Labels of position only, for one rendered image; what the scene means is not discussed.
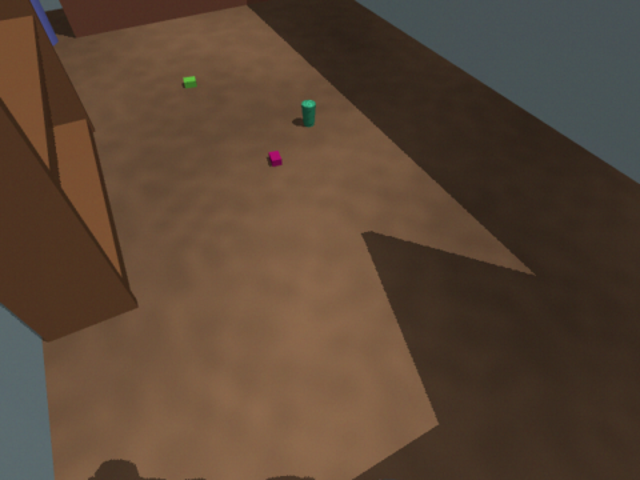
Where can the bookshelf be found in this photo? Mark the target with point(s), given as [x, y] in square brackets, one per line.
[61, 265]

